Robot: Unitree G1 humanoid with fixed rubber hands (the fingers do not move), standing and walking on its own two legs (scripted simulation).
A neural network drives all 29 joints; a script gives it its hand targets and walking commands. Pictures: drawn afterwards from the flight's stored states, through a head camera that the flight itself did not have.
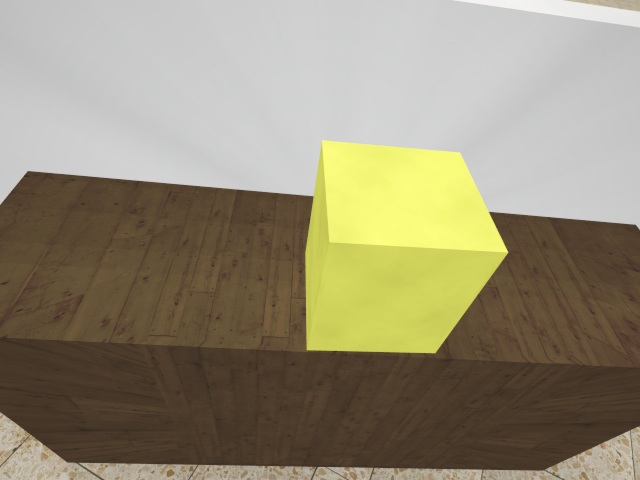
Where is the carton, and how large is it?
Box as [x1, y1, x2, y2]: [305, 140, 507, 352]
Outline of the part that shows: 322,140 305,252 307,349 435,352 507,253 503,242 459,152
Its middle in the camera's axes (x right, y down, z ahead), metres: +0.09 +0.02 +0.60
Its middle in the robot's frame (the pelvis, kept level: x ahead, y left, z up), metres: +0.45 -0.09 +0.04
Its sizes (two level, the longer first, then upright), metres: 0.210 0.200 0.250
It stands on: a pedestal, 0.69 m high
